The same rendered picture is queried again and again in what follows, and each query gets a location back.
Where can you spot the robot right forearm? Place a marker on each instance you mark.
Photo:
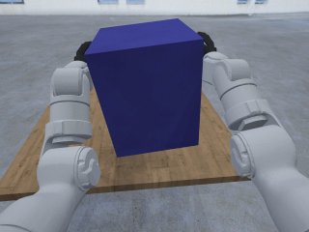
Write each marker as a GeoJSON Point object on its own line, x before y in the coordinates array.
{"type": "Point", "coordinates": [244, 107]}

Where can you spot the right robot hand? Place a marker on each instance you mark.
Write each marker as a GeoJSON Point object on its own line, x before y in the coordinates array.
{"type": "Point", "coordinates": [208, 45]}

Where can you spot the left robot hand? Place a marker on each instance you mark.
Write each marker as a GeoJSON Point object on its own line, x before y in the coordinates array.
{"type": "Point", "coordinates": [81, 51]}

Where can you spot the right robot upper arm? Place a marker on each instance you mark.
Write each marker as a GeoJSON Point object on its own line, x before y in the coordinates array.
{"type": "Point", "coordinates": [266, 155]}

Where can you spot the left robot upper arm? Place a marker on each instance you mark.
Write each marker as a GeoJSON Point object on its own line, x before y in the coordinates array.
{"type": "Point", "coordinates": [64, 176]}

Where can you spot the table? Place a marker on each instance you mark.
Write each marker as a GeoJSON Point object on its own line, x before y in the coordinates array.
{"type": "Point", "coordinates": [209, 162]}

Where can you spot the robot left forearm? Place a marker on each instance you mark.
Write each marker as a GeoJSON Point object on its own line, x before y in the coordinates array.
{"type": "Point", "coordinates": [69, 117]}

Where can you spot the carton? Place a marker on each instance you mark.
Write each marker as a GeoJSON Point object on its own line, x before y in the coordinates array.
{"type": "Point", "coordinates": [148, 79]}

